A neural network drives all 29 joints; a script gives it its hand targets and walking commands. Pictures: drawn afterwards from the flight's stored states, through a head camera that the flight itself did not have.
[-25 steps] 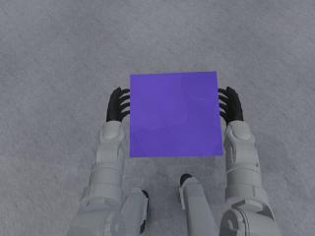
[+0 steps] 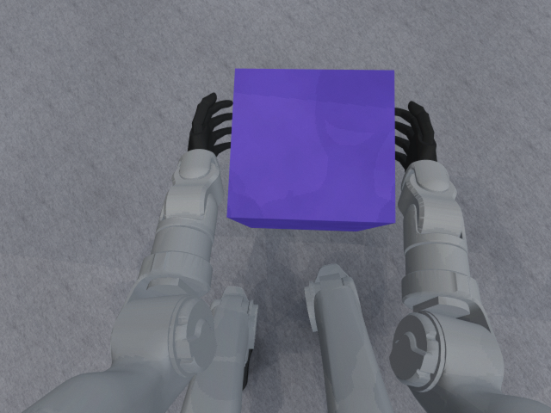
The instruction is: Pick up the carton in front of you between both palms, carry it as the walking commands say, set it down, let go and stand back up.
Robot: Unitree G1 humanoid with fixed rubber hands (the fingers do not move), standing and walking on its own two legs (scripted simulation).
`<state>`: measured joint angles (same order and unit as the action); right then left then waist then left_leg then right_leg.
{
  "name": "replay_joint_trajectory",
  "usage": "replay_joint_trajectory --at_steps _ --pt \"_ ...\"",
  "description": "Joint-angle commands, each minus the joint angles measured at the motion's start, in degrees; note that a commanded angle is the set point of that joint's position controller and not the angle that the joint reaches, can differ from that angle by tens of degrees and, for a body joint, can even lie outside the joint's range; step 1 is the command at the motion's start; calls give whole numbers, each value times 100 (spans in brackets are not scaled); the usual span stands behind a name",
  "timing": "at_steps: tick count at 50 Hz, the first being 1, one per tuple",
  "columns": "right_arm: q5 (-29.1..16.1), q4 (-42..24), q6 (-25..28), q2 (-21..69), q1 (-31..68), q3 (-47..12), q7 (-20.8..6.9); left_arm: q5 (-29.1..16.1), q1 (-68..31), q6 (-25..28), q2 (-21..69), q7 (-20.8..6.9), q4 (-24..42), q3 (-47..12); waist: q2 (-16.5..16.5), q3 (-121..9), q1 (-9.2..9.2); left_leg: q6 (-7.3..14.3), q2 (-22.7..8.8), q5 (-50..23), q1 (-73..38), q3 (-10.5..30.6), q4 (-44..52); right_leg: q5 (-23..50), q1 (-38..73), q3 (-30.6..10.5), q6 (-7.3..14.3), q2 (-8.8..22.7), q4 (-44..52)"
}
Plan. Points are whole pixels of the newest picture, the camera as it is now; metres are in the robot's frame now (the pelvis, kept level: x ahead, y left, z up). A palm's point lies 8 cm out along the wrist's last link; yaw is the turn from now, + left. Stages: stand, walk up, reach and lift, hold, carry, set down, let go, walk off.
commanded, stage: set down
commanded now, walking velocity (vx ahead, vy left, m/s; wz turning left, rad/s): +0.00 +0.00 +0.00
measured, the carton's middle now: (307, 165) +0.46 -0.10 -0.17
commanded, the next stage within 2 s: none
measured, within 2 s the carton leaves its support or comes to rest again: rests again in 1.32 s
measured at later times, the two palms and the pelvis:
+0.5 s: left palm (239, 165) +0.50 +0.02 -0.24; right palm (400, 179) +0.43 -0.27 -0.24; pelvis -0.02 +0.01 -0.11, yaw +2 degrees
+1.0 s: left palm (241, 169) +0.51 +0.03 -0.30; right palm (388, 186) +0.43 -0.26 -0.31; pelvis -0.03 +0.01 -0.15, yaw +3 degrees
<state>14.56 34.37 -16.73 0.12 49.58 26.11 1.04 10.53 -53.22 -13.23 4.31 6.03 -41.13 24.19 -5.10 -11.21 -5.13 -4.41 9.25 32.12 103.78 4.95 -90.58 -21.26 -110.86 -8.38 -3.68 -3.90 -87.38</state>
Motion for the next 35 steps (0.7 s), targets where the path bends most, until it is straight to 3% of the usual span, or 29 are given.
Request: replay_joint_trajectory --at_steps 1,15,30,35 --pt "-777 239 172 4935 3369 -2985 -1260 -631 -3487 170 5213 -1167 -188 -2910 476 -5437 -440 142 491 -580 -673 -909 753 1216 4907 1125 85 -347 377" --pt "-880 547 372 4015 3997 -2415 -1330 -697 -4238 380 4667 -715 -429 -2834 78 -5298 -790 73 532 -692 -345 -959 -286 1441 3505 1382 50 -247 -771" --pt "-1133 811 540 3239 5025 -2167 -1235 -1088 -5247 486 3971 -648 -842 -2965 53 -5228 -1085 112 521 -403 520 -1060 -1450 1335 3011 1407 23 -89 -1728" --pt "-1252 670 595 3098 5379 -2071 -1309 -1123 -5455 493 4046 -720 -907 -3067 -405 -4869 -1230 149 469 -553 713 -1041 -1632 1588 2486 1377 110 -60 -1901"
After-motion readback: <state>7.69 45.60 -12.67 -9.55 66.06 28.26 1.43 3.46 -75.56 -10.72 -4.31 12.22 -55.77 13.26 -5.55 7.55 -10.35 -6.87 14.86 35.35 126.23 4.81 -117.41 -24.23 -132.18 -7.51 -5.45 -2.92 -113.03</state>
